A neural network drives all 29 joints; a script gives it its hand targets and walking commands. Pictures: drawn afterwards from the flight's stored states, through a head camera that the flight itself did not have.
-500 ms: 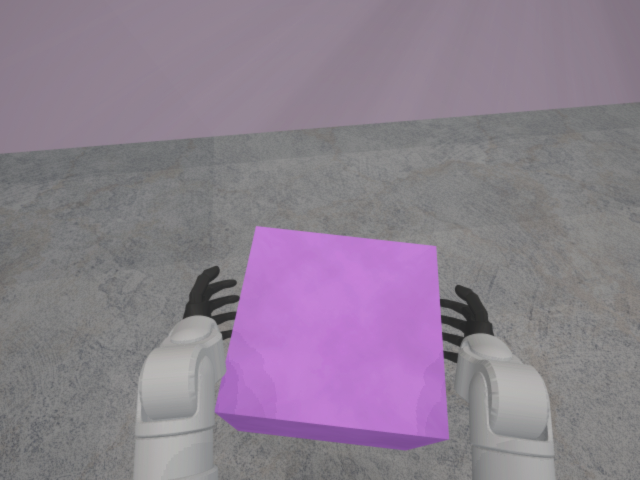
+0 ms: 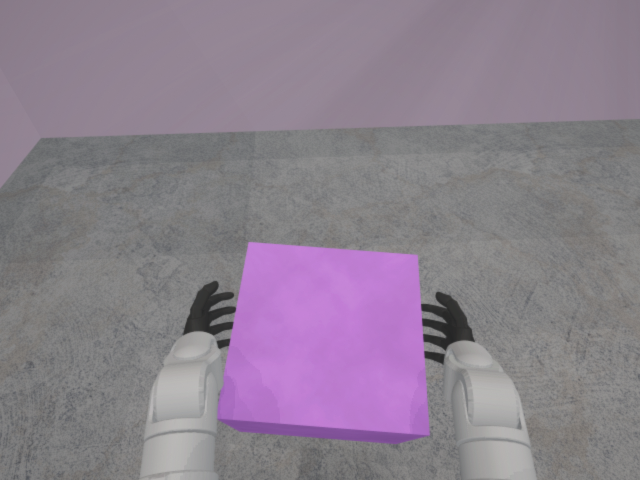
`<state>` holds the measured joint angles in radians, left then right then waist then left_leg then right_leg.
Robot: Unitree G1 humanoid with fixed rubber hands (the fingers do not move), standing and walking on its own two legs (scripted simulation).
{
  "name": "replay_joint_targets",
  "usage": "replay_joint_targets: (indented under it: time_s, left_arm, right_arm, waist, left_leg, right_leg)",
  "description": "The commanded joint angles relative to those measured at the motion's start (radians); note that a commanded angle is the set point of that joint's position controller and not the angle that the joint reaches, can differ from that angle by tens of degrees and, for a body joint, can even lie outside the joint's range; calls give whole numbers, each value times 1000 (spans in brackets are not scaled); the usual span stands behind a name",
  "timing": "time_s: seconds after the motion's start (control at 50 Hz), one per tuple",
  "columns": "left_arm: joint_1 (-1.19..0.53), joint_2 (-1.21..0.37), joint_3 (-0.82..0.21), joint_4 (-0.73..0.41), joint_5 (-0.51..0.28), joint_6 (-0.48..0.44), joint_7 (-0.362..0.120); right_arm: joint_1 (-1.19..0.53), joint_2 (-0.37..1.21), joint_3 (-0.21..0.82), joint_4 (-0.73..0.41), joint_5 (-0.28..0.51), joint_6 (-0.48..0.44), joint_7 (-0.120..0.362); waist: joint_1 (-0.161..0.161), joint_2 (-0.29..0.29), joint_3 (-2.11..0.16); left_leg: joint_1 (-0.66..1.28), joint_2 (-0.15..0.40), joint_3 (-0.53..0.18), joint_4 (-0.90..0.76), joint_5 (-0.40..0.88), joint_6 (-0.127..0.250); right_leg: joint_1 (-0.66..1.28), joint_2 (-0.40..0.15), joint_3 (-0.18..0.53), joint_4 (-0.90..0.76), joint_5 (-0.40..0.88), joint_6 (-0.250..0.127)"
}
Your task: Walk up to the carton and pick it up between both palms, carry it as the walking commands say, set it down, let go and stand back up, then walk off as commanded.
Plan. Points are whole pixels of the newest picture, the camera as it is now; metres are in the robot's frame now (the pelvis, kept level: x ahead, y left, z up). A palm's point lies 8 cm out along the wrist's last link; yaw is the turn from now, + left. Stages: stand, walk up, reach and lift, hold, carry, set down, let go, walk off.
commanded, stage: set down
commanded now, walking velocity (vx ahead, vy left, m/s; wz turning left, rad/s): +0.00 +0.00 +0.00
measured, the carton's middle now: (325, 346) +0.31 +0.05 -0.05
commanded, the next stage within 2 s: none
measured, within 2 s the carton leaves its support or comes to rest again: neither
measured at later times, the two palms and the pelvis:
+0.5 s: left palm (213, 334) +0.28 +0.20 +0.00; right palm (448, 339) +0.32 -0.12 -0.01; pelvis +0.02 -0.01 +0.00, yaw +4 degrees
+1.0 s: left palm (224, 352) +0.31 +0.21 -0.10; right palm (427, 366) +0.33 -0.11 -0.10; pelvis +0.01 +0.00 -0.02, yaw +3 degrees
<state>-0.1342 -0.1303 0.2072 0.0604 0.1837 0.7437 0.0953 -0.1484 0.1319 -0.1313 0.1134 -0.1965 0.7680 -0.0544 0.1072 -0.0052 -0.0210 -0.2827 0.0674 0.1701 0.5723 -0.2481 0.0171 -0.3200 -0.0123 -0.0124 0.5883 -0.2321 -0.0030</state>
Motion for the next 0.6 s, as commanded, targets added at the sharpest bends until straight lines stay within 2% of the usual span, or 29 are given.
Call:
replay_joint_targets:
  time_s: [0.0, 0.02, 0.04, 0.06, 0.08, 0.12, 0.16, 0.18, 0.2, 0.22, 0.24, 0.26, 0.28, 0.3, 0.34, 0.36, 0.38, 0.4, 0.42, 0.44, 0.46, 0.48, 0.5, 0.52, 0.54, 0.56, 0.58]
  left_arm:
    - [-613, -798, -593, -1, -245, -4, -288]
    - [-595, -803, -539, 110, -220, 8, -303]
    - [-584, -777, -496, 132, -196, 11, -308]
    - [-585, -768, -460, 184, -183, 6, -321]
    - [-640, -779, -432, 218, -160, 5, -328]
    - [-672, -784, -354, 267, -116, -22, -345]
    - [-700, -819, -306, 327, -94, -49, -368]
    - [-701, -840, -289, 362, -82, -58, -375]
    - [-748, -874, -328, 337, -101, -76, -378]
    - [-734, -906, -332, 340, -105, -94, -385]
    - [-774, -913, -349, 322, -107, -117, -389]
    - [-798, -926, -351, 326, -115, -131, -396]
    - [-783, -908, -351, 339, -93, -139, -395]
    - [-788, -916, -353, 366, -83, -147, -395]
    - [-812, -852, -342, 356, -66, -176, -397]
    - [-801, -865, -324, 395, -55, -186, -398]
    - [-745, -879, -338, 400, -52, -200, -397]
    - [-782, -869, -322, 402, -50, -215, -401]
    - [-768, -867, -318, 415, -48, -226, -404]
    - [-757, -836, -306, 422, -25, -240, -400]
    - [-739, -861, -318, 439, -38, -249, -406]
    - [-761, -845, -320, 413, -29, -265, -403]
    - [-687, -830, -308, 445, -18, -270, -401]
    - [-668, -821, -286, 442, -11, -294, -401]
    - [-638, -830, -291, 450, -9, -298, -397]
    - [-620, -811, -284, 444, -9, -308, -395]
    - [-592, -808, -290, 461, -4, -321, -388]
  right_arm:
    - [-598, 753, 506, -69, 183, -79, 236]
    - [-622, 742, 458, -19, 131, -68, 231]
    - [-601, 765, 448, 18, 125, -64, 239]
    - [-581, 738, 384, 85, 81, -56, 237]
    - [-614, 799, 376, 133, 92, -58, 258]
    - [-701, 857, 336, 191, 105, -73, 286]
    - [-751, 913, 324, 229, 125, -97, 310]
    - [-815, 914, 331, 194, 143, -115, 312]
    - [-816, 932, 333, 186, 132, -122, 317]
    - [-856, 970, 387, 145, 170, -148, 330]
    - [-854, 961, 368, 170, 161, -162, 329]
    - [-886, 979, 383, 150, 167, -181, 329]
    - [-837, 982, 356, 220, 166, -188, 331]
    - [-831, 959, 312, 273, 137, -202, 331]
    - [-742, 962, 257, 400, 109, -223, 329]
    - [-789, 955, 254, 369, 100, -244, 330]
    - [-727, 954, 262, 379, 98, -261, 327]
    - [-750, 934, 238, 374, 84, -281, 322]
    - [-754, 938, 236, 371, 86, -296, 321]
    - [-747, 947, 227, 404, 78, -304, 316]
    - [-723, 921, 217, 383, 63, -318, 306]
    - [-710, 916, 205, 411, 60, -329, 305]
    - [-685, 910, 223, 383, 50, -341, 296]
    - [-703, 908, 230, 366, 46, -359, 291]
    - [-660, 890, 236, 355, 36, -369, 288]
    - [-648, 893, 235, 359, 39, -378, 285]
    - [-654, 894, 259, 323, 46, -396, 281]
  waist:
    - [-100, 23, -226]
    - [-137, -62, -181]
    - [-103, -17, -137]
    - [-145, -53, -84]
    - [-110, -22, -73]
    - [-60, -52, -63]
    - [-36, -66, -88]
    - [-25, -58, -81]
    - [-47, -59, -90]
    - [-8, -22, -155]
    - [-36, -37, -200]
    - [-34, -53, -209]
    - [-20, 11, -202]
    - [-49, 5, -220]
    - [-40, 75, -173]
    - [-42, 54, -197]
    - [-58, 58, -194]
    - [-69, 64, -187]
    - [-59, 83, -185]
    - [-50, 51, -192]
    - [-85, 55, -202]
    - [-74, 70, -202]
    - [-74, 38, -226]
    - [-58, 0, -233]
    - [-72, 10, -246]
    - [-67, -8, -283]
    - [-55, 14, -306]
  left_leg:
    - [161, -125, -246, -181, 9, -6]
    - [130, -121, -251, -184, -51, 1]
    - [117, -121, -244, -195, -63, 5]
    - [83, -112, -255, -208, -109, 9]
    - [81, -111, -253, -218, -172, 16]
    - [85, -113, -246, -205, -153, 23]
    - [108, -123, -245, -186, -135, 32]
    - [102, -131, -240, -177, -107, 37]
    - [83, -128, -239, -171, -103, 36]
    - [92, -128, -238, -162, -67, 36]
    - [115, -131, -242, -155, -44, 33]
    - [111, -133, -243, -141, -37, 38]
    - [92, -139, -236, -137, -19, 33]
    - [94, -138, -244, -131, -24, 23]
    - [47, -140, -236, -115, -15, 20]
    - [26, -133, -244, -113, -36, 21]
    - [45, -134, -250, -102, 35, 15]
    - [24, -135, -243, -92, 27, 15]
    - [14, -134, -236, -87, 26, 13]
    - [-5, -130, -242, -76, 56, 19]
    - [-23, -137, -242, -69, 55, 12]
    - [-22, -136, -238, -63, 75, 11]
    - [-19, -140, -246, -46, 142, 14]
    - [-71, -142, -243, -33, 178, 19]
    - [-58, -142, -245, -29, 214, 16]
    - [-58, -149, -250, -24, 244, 19]
    - [-66, -151, -243, -11, 264, 18]
  right_leg:
    - [209, 87, 76, -184, -31, -57]
    - [216, 92, 65, -194, -96, -45]
    - [211, 93, 69, -188, -90, -43]
    - [217, 102, 60, -185, -110, -39]
    - [215, 102, 67, -186, -165, -37]
    - [178, 94, 88, -199, -196, -31]
    - [143, 79, 107, -217, -220, -34]
    - [157, 71, 110, -218, -197, -33]
    - [152, 84, 107, -198, -184, -27]
    - [177, 78, 113, -185, -137, -32]
    - [173, 85, 106, -175, -102, -29]
    - [183, 82, 110, -169, -93, -30]
    - [165, 74, 118, -168, -66, -29]
    - [135, 80, 111, -154, -66, -32]
    - [106, 71, 120, -143, -55, -34]
    - [104, 81, 110, -124, -67, -36]
    - [102, 79, 111, -119, 8, -42]
    - [76, 74, 115, -122, -9, -45]
    - [67, 77, 114, -118, -7, -45]
    - [36, 76, 115, -112, 18, -37]
    - [72, 82, 113, -104, 42, -44]
    - [37, 78, 119, -103, 55, -44]
    - [44, 86, 119, -89, 130, -35]
    - [51, 86, 121, -79, 172, -25]
    - [52, 88, 125, -66, 224, -30]
    - [66, 89, 125, -61, 252, -27]
    - [62, 85, 136, -57, 275, -27]
